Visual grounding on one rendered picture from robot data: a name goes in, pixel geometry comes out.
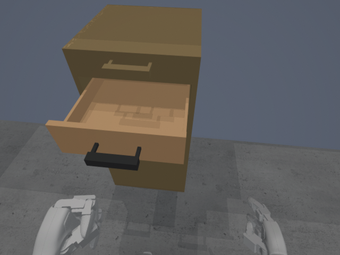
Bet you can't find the cabinet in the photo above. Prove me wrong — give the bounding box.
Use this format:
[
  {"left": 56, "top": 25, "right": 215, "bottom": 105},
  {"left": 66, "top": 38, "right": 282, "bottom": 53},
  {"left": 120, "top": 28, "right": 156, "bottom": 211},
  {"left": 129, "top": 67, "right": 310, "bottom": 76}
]
[{"left": 62, "top": 4, "right": 202, "bottom": 192}]

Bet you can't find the drawer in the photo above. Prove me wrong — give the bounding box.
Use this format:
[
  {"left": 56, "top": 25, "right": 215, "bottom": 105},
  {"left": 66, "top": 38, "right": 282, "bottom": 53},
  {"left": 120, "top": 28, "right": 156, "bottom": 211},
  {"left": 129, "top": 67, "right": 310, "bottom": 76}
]
[{"left": 45, "top": 78, "right": 190, "bottom": 164}]

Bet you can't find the robot right hand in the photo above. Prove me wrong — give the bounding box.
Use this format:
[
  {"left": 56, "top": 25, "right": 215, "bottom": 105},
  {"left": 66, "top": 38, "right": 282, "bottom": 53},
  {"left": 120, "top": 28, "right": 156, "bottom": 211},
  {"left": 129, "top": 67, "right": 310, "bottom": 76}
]
[{"left": 243, "top": 197, "right": 287, "bottom": 255}]

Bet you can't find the handle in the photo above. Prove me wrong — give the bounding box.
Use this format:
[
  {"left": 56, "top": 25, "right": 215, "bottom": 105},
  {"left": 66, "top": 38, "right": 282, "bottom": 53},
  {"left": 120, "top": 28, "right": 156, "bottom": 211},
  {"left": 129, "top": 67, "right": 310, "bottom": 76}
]
[
  {"left": 101, "top": 64, "right": 151, "bottom": 80},
  {"left": 84, "top": 143, "right": 141, "bottom": 171}
]

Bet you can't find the robot left hand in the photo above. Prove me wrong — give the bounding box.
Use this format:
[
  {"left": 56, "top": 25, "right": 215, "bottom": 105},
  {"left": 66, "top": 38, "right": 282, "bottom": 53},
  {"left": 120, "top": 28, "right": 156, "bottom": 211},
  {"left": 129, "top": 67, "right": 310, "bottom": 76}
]
[{"left": 32, "top": 195, "right": 104, "bottom": 255}]

